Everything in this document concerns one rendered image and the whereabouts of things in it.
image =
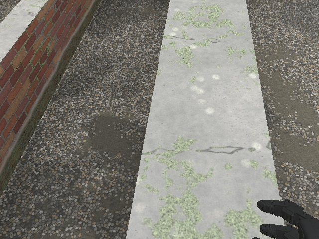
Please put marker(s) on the right robot hand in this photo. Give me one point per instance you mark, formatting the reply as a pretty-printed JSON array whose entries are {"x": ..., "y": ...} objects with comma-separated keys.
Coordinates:
[{"x": 308, "y": 226}]

